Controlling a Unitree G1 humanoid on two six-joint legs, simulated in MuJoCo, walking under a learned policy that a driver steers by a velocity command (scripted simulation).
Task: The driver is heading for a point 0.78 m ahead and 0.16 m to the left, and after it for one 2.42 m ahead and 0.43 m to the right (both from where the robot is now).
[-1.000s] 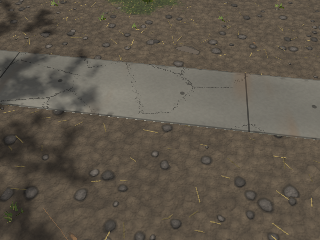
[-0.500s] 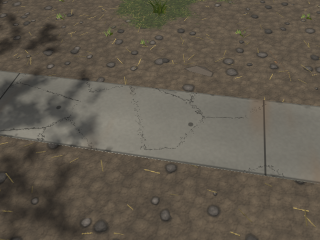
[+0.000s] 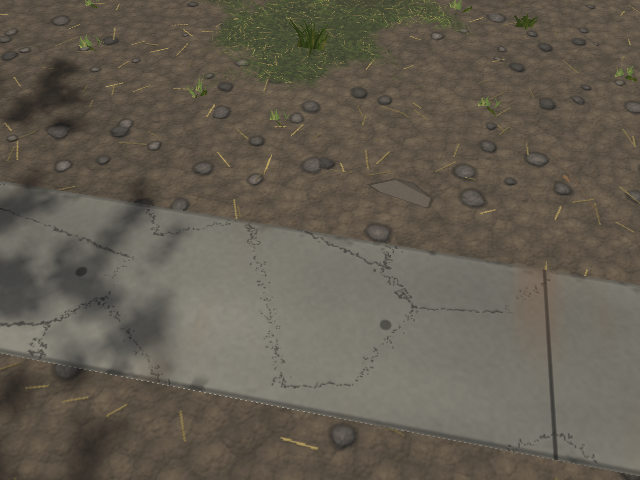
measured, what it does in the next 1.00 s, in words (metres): walks ahead: right foot, then left foot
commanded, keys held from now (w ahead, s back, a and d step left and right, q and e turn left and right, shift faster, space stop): w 0.48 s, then w+q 0.52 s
